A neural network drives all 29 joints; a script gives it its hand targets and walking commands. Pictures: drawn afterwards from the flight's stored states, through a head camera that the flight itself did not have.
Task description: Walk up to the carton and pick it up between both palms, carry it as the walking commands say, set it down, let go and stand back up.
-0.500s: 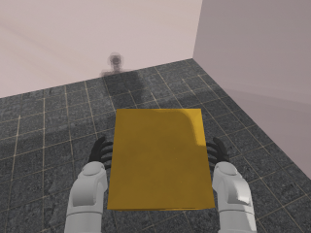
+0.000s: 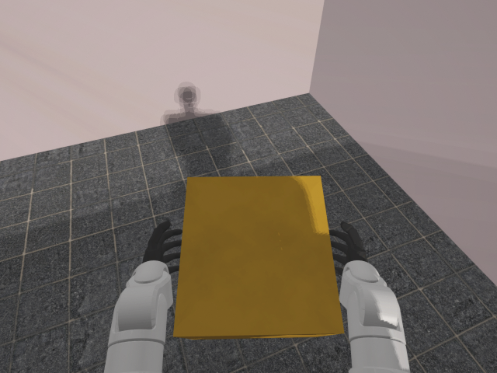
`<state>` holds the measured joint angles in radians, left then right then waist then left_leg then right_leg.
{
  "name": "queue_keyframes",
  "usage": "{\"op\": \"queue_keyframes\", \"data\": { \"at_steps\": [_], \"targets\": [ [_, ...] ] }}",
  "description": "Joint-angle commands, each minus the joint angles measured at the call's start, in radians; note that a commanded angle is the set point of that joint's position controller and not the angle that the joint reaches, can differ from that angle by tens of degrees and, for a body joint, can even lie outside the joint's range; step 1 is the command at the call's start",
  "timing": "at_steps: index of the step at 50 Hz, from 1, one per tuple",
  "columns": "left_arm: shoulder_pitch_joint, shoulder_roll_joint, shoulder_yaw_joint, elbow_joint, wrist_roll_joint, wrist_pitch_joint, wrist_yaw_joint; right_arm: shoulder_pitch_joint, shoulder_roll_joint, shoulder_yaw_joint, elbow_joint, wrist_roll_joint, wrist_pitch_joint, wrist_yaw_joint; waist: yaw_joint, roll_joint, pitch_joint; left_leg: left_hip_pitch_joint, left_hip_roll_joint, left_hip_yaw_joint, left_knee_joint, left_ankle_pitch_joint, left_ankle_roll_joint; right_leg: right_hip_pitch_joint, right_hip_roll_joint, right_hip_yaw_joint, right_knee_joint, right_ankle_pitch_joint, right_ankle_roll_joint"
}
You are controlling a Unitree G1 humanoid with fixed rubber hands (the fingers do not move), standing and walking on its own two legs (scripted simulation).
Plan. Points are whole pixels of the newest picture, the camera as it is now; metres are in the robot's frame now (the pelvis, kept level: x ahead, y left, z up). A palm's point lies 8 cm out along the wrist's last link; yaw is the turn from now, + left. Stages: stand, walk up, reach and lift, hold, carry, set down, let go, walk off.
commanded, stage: carry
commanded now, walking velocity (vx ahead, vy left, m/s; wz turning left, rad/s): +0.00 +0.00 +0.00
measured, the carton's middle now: (254, 261) +0.33 -0.01 -0.05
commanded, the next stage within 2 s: none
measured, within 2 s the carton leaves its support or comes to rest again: neither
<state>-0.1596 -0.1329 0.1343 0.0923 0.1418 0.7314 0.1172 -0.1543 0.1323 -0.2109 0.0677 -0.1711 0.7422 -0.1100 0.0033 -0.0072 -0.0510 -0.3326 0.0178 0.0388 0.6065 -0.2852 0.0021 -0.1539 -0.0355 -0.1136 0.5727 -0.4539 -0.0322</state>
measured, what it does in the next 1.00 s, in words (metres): shifts its weight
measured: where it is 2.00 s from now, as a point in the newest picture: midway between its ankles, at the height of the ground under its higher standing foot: outside the picture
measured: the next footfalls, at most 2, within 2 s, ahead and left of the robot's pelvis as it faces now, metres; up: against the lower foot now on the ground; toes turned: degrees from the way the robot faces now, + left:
none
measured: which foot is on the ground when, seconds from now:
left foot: down 0.00-1.00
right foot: down 0.00-1.00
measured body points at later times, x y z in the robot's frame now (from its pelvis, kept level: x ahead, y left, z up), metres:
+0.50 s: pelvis -0.02 +0.00 +0.00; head -0.03 -0.01 +0.45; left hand +0.27 +0.16 +0.03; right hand +0.27 -0.17 +0.02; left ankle -0.01 +0.14 -0.72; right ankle -0.11 -0.08 -0.73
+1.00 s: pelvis -0.08 +0.03 +0.00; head -0.11 +0.04 +0.45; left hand +0.21 +0.19 +0.02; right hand +0.20 -0.14 +0.03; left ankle -0.01 +0.14 -0.73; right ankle -0.11 -0.08 -0.73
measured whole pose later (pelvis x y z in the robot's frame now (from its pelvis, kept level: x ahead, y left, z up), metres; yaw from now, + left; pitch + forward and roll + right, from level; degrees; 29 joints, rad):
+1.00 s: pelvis -0.08 +0.03 +0.00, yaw +0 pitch -2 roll -1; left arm -0.16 -0.13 0.14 0.20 0.17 0.71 0.12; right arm -0.16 0.13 -0.23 0.20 -0.18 0.69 -0.11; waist 0.00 -0.01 -0.06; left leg -0.33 0.02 0.04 0.57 -0.20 0.01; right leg -0.17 -0.03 -0.12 0.57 -0.36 -0.01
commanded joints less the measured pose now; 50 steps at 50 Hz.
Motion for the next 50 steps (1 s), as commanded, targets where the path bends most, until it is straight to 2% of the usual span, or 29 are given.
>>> {"op": "queue_keyframes", "data": {
  "at_steps": [1, 5, 6, 7, 8, 9, 10, 11, 12, 13, 14, 16, 20, 22, 23, 25, 27, 28, 31, 33, 34, 37, 40, 42, 44, 45, 47, 48, 50],
  "targets": [
    [-0.540, -0.752, -0.562, -0.121, -0.199, -0.034, -0.266, -0.551, 0.761, 0.640, -0.095, 0.234, -0.037, 0.277, 0.013, 0.114, -0.397, 0.368, 0.168, -0.071, 0.037, 1.217, 0.106, -0.017, -0.025, -0.046, -0.043, 0.272, 0.016],
    [-0.567, -0.751, -0.515, 0.009, -0.165, -0.024, -0.283, -0.591, 0.730, 0.601, -0.034, 0.187, -0.029, 0.281, 0.002, -0.129, -0.298, -0.010, 0.069, 0.005, 0.028, 0.265, 0.054, 0.182, -0.167, 0.086, -0.072, 0.912, 0.002],
    [-0.535, -0.793, -0.547, -0.073, -0.221, -0.025, -0.280, -0.648, 0.761, 0.657, -0.160, 0.259, -0.031, 0.273, 0.010, -0.201, -0.295, -0.004, 0.036, 0.025, -0.010, 0.187, 0.045, 0.195, -0.183, 0.093, -0.059, 1.038, -0.006],
    [-0.578, -0.735, -0.512, -0.072, -0.193, -0.031, -0.278, -0.639, 0.733, 0.627, -0.094, 0.231, -0.030, 0.277, 0.009, -0.178, -0.309, 0.027, 0.030, 0.043, -0.045, 0.150, 0.048, 0.204, -0.171, 0.072, -0.052, 1.017, -0.023],
    [-0.586, -0.755, -0.527, -0.098, -0.204, -0.034, -0.276, -0.674, 0.733, 0.629, -0.142, 0.247, -0.038, 0.274, 0.014, -0.150, -0.310, 0.042, 0.031, 0.049, -0.027, 0.319, 0.043, 0.197, -0.161, 0.060, -0.009, 1.104, -0.013],
    [-0.561, -0.702, -0.493, -0.064, -0.162, -0.039, -0.266, -0.583, 0.731, 0.597, -0.021, 0.214, -0.038, 0.280, 0.020, -0.118, -0.356, 0.057, 0.050, 0.033, 0.022, 0.454, 0.044, 0.226, -0.130, 0.035, 0.026, 1.122, -0.017],
    [-0.576, -0.714, -0.510, -0.074, -0.168, -0.053, -0.267, -0.601, 0.752, 0.638, -0.037, 0.227, -0.047, 0.283, 0.017, -0.119, -0.355, 0.095, 0.064, 0.019, 0.020, 0.555, 0.055, 0.187, -0.115, 0.026, 0.019, 0.994, -0.005],
    [-0.585, -0.771, -0.577, -0.209, -0.223, -0.045, -0.261, -0.600, 0.786, 0.657, -0.155, 0.265, -0.035, 0.271, 0.014, -0.044, -0.357, 0.146, 0.073, 0.040, 0.032, 0.638, 0.048, 0.133, -0.110, 0.028, 0.034, 0.962, -0.004],
    [-0.536, -0.719, -0.518, -0.065, -0.176, -0.040, -0.268, -0.579, 0.751, 0.634, -0.043, 0.230, -0.042, 0.280, 0.017, -0.060, -0.371, 0.154, 0.094, -0.014, 0.021, 0.679, 0.065, 0.145, -0.094, 0.014, -0.017, 0.805, -0.002],
    [-0.539, -0.747, -0.517, -0.064, -0.183, -0.038, -0.271, -0.674, 0.747, 0.660, -0.136, 0.253, -0.043, 0.277, 0.013, -0.110, -0.348, 0.140, 0.098, -0.008, 0.031, 0.685, 0.060, 0.131, -0.102, 0.030, 0.001, 0.825, 0.008],
    [-0.618, -0.752, -0.551, -0.127, -0.192, -0.052, -0.267, -0.576, 0.775, 0.617, -0.037, 0.213, -0.045, 0.278, 0.012, 0.000, -0.359, 0.134, 0.103, -0.014, 0.044, 0.775, 0.069, 0.127, -0.092, 0.008, 0.023, 0.794, 0.003],
    [-0.577, -0.657, -0.477, -0.027, -0.127, -0.045, -0.269, -0.546, 0.713, 0.569, 0.072, 0.173, -0.034, 0.288, 0.009, -0.060, -0.340, 0.111, 0.104, -0.028, 0.007, 0.577, 0.063, 0.116, -0.108, 0.032, -0.021, 0.724, 0.005],
    [-0.585, -0.767, -0.568, -0.119, -0.210, -0.063, -0.283, -0.595, 0.768, 0.652, -0.089, 0.231, -0.064, 0.286, 0.012, -0.061, -0.343, 0.144, 0.097, -0.022, 0.028, 0.690, 0.063, 0.112, -0.095, 0.025, 0.016, 0.819, 0.002],
    [-0.540, -0.766, -0.540, -0.040, -0.185, -0.052, -0.287, -0.634, 0.757, 0.646, -0.091, 0.234, -0.066, 0.290, 0.012, -0.036, -0.347, 0.127, 0.108, -0.034, 0.024, 0.631, 0.067, 0.124, -0.100, 0.037, -0.017, 0.725, 0.001],
    [-0.548, -0.819, -0.592, -0.138, -0.235, -0.055, -0.285, -0.603, 0.801, 0.665, -0.150, 0.266, -0.061, 0.288, 0.013, -0.019, -0.367, 0.146, 0.103, -0.023, 0.023, 0.648, 0.062, 0.132, -0.105, 0.043, -0.025, 0.755, -0.006],
    [-0.553, -0.741, -0.518, -0.020, -0.172, -0.045, -0.280, -0.567, 0.745, 0.616, -0.008, 0.209, -0.042, 0.288, 0.010, -0.082, -0.312, 0.108, 0.090, -0.013, -0.014, 0.504, 0.057, 0.117, -0.117, 0.046, -0.046, 0.768, -0.003],
    [-0.580, -0.724, -0.510, -0.020, -0.157, -0.048, -0.274, -0.550, 0.737, 0.572, 0.041, 0.196, -0.046, 0.293, 0.013, -0.002, -0.328, 0.151, 0.110, -0.044, -0.022, 0.653, 0.062, 0.088, -0.100, 0.031, 0.001, 0.692, -0.002],
    [-0.564, -0.720, -0.506, -0.009, -0.156, -0.049, -0.283, -0.577, 0.753, 0.594, 0.023, 0.208, -0.057, 0.303, 0.018, -0.054, -0.342, 0.147, 0.120, -0.061, -0.025, 0.562, 0.069, 0.107, -0.096, 0.052, -0.033, 0.592, -0.002],
    [-0.564, -0.772, -0.558, -0.062, -0.187, -0.054, -0.287, -0.511, 0.776, 0.618, -0.001, 0.209, -0.054, 0.298, 0.008, 0.019, -0.320, 0.152, 0.122, -0.060, -0.031, 0.581, 0.067, 0.073, -0.082, 0.026, -0.080, 0.503, 0.008],
    [-0.631, -0.727, -0.498, -0.017, -0.167, -0.064, -0.286, -0.638, 0.764, 0.604, 0.021, 0.212, -0.066, 0.299, 0.012, -0.033, -0.347, 0.133, 0.122, -0.054, -0.027, 0.571, 0.064, 0.108, -0.096, 0.047, -0.046, 0.577, 0.005],
    [-0.660, -0.698, -0.518, -0.061, -0.159, -0.069, -0.284, -0.580, 0.740, 0.569, 0.065, 0.189, -0.066, 0.306, 0.008, 0.054, -0.347, 0.149, 0.131, -0.092, -0.047, 0.561, 0.068, 0.093, -0.084, 0.033, -0.038, 0.439, 0.005],
    [-0.643, -0.791, -0.556, -0.047, -0.185, -0.069, -0.297, -0.636, 0.786, 0.606, -0.018, 0.224, -0.078, 0.314, 0.011, 0.037, -0.339, 0.172, 0.132, -0.089, -0.063, 0.569, 0.069, 0.076, -0.095, 0.043, -0.066, 0.383, 0.013],
    [-0.610, -0.722, -0.493, 0.023, -0.151, -0.064, -0.294, -0.597, 0.753, 0.583, 0.064, 0.198, -0.070, 0.312, 0.010, -0.023, -0.308, 0.107, 0.120, -0.086, -0.055, 0.482, 0.065, 0.073, -0.101, 0.051, -0.072, 0.460, 0.007],
    [-0.690, -0.750, -0.535, -0.015, -0.175, -0.066, -0.297, -0.594, 0.753, 0.555, 0.075, 0.199, -0.074, 0.316, 0.010, 0.087, -0.262, 0.114, 0.122, -0.111, -0.110, 0.436, 0.066, 0.015, -0.084, 0.056, -0.071, 0.285, 0.018],
    [-0.681, -0.773, -0.520, 0.036, -0.162, -0.061, -0.302, -0.625, 0.771, 0.547, 0.102, 0.192, -0.068, 0.324, 0.008, 0.027, -0.226, 0.079, 0.142, -0.134, -0.142, 0.337, 0.065, -0.007, -0.075, 0.040, -0.097, 0.150, 0.016],
    [-0.650, -0.811, -0.543, 0.024, -0.175, -0.068, -0.304, -0.644, 0.789, 0.591, 0.040, 0.215, -0.079, 0.324, 0.011, 0.031, -0.221, 0.091, 0.143, -0.119, -0.130, 0.377, 0.059, 0.003, -0.085, 0.034, -0.103, 0.194, 0.018],
    [-0.702, -0.806, -0.534, -0.003, -0.172, -0.076, -0.309, -0.691, 0.792, 0.574, 0.042, 0.222, -0.088, 0.332, 0.009, 0.098, -0.237, 0.062, 0.143, -0.172, -0.185, 0.205, 0.068, 0.026, -0.062, 0.031, -0.100, 0.124, 0.017],
    [-0.703, -0.773, -0.516, 0.016, -0.174, -0.071, -0.301, -0.661, 0.785, 0.558, 0.092, 0.216, -0.079, 0.328, 0.011, 0.064, -0.235, 0.044, 0.136, -0.146, -0.169, 0.259, 0.064, 0.011, -0.088, 0.047, -0.110, 0.146, 0.010],
    [-0.725, -0.776, -0.509, 0.062, -0.164, -0.057, -0.300, -0.685, 0.757, 0.535, 0.088, 0.196, -0.073, 0.323, 0.007, 0.041, -0.158, 0.019, 0.126, -0.161, -0.215, 0.095, 0.060, -0.052, -0.071, 0.056, -0.136, 0.063, 0.012]
  ]
}}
